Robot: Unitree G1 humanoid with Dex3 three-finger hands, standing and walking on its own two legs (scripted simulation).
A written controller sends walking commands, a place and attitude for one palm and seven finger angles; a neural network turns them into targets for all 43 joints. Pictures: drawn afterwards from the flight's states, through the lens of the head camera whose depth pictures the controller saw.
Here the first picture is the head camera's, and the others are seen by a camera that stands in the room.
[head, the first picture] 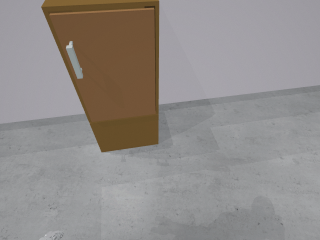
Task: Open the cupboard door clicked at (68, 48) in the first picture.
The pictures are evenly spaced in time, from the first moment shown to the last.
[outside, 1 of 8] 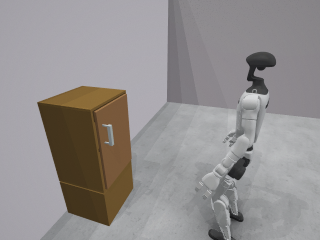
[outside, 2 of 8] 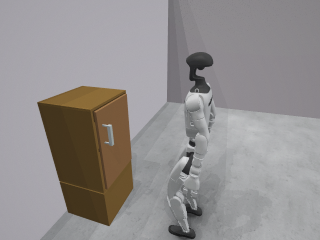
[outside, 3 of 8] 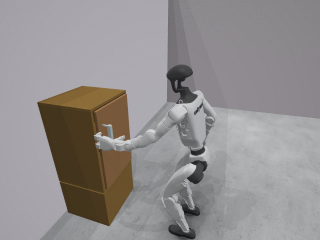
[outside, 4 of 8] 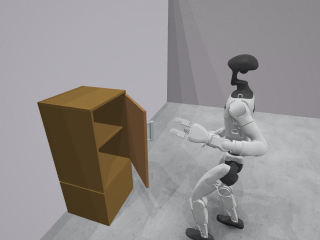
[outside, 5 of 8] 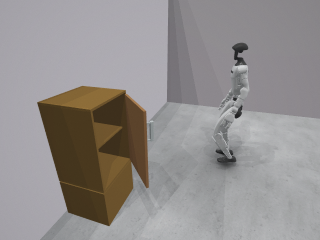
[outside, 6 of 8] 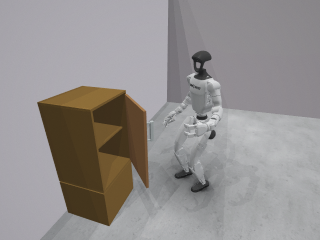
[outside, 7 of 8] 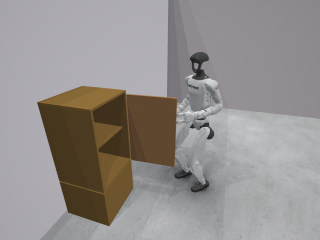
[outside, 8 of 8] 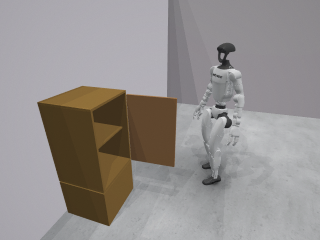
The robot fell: no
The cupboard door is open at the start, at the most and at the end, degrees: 0 94 94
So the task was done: yes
